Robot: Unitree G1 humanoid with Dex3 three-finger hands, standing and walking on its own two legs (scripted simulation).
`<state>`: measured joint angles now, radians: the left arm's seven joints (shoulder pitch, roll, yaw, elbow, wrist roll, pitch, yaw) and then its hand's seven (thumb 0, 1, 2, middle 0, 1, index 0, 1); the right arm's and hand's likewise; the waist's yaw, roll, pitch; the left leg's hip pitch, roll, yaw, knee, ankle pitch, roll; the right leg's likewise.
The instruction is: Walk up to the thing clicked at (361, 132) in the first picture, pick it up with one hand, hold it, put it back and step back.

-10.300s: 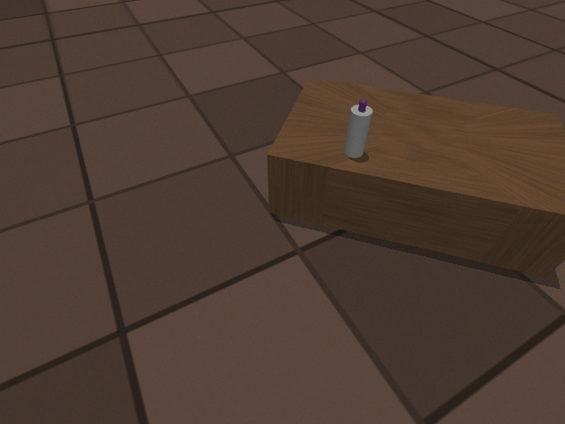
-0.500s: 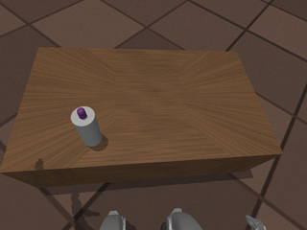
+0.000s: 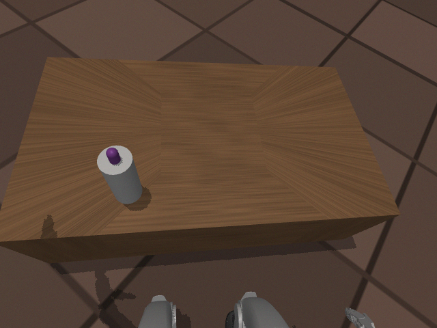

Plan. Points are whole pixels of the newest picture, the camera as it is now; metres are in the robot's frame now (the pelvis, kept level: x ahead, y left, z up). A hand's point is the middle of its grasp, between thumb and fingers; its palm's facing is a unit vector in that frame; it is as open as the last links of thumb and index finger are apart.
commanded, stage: go down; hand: left
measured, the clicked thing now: (121, 173) +0.50 +0.22 -0.22
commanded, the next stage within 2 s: none
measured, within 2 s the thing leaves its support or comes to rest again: neither
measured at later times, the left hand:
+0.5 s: hand out of the picture +0.39 +0.41 +0.04, palm faces +0.25 -0.97 -0.07, open 17.3 cm
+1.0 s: hand out of the picture +0.41 +0.42 +0.04, palm faces +0.26 -0.96 -0.06, open 17.4 cm
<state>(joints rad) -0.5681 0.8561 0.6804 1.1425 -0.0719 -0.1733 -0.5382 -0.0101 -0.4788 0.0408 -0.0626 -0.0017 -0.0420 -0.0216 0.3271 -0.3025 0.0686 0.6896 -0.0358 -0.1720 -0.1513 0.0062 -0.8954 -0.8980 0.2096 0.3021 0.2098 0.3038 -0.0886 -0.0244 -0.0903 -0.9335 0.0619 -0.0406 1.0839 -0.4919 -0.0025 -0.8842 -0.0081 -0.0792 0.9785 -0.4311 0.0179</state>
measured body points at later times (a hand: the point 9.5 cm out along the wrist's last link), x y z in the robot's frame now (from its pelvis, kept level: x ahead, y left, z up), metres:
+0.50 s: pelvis +0.00 +0.01 -0.01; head +0.14 +0.06 +0.42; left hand +0.37 +0.46 +0.05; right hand +0.07 -0.28 -0.10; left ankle +0.01 +0.11 -0.67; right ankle +0.02 -0.14 -0.67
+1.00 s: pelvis +0.00 +0.01 -0.02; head +0.15 +0.06 +0.40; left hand +0.39 +0.47 +0.05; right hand +0.06 -0.28 -0.10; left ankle +0.01 +0.11 -0.67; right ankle +0.02 -0.14 -0.67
